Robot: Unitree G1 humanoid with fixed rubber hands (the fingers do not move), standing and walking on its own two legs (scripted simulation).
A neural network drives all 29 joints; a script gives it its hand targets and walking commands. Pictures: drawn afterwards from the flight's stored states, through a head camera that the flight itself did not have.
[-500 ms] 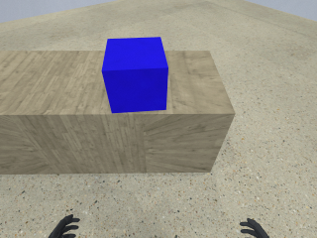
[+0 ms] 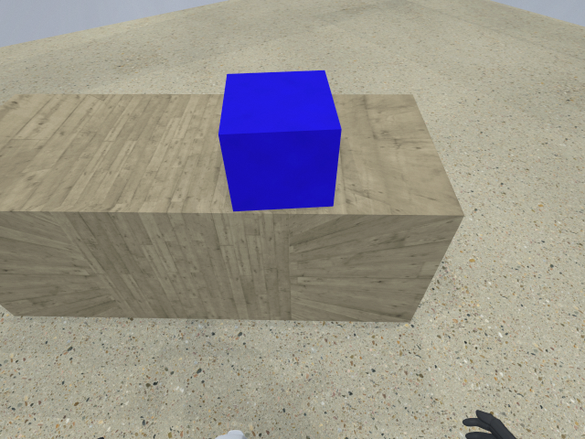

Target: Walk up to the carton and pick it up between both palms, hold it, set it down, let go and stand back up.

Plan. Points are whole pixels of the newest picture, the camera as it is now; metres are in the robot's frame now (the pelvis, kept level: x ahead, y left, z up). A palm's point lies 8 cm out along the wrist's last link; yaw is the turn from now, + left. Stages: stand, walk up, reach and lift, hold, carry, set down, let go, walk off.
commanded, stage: walk up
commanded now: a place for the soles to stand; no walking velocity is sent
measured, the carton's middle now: (279, 139) +0.84 +0.05 -0.06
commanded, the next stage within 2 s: none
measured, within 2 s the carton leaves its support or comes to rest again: neither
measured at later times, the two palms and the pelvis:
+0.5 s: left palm (20, 427) +0.18 +0.39 -0.09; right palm (456, 429) +0.18 -0.21 -0.06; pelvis +0.11 +0.09 +0.01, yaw +2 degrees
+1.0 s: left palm (48, 342) +0.30 +0.42 -0.09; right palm (403, 321) +0.35 -0.18 -0.10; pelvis +0.25 +0.11 -0.01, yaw +3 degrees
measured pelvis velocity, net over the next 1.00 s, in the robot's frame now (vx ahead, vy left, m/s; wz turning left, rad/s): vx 0.25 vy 0.11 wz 0.05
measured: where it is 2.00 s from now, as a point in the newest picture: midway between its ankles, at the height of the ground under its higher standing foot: (269, 395)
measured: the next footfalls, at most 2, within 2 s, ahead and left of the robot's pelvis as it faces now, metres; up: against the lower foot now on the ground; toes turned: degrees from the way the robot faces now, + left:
left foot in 0.12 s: +0.17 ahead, +0.18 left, +0.00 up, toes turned +3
right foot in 0.64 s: +0.28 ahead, -0.06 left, +0.00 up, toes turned +2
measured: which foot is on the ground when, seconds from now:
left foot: up 0.00-0.10, down 0.12-0.64, up 0.66-0.94, down 0.96-1.00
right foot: down 0.00-0.12, up 0.14-0.62, down 0.64-0.96, up 0.98-1.00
